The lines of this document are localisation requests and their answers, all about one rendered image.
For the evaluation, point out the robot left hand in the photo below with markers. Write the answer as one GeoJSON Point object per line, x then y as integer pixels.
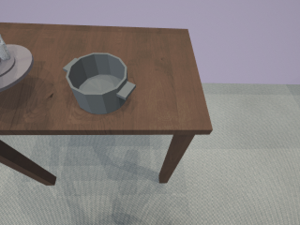
{"type": "Point", "coordinates": [4, 53]}

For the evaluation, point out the lid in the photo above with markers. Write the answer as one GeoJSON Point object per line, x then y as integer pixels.
{"type": "Point", "coordinates": [13, 70]}

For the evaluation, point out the pot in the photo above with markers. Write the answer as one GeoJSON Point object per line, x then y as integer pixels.
{"type": "Point", "coordinates": [99, 82]}

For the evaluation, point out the table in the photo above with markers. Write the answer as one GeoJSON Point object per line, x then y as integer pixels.
{"type": "Point", "coordinates": [168, 98]}

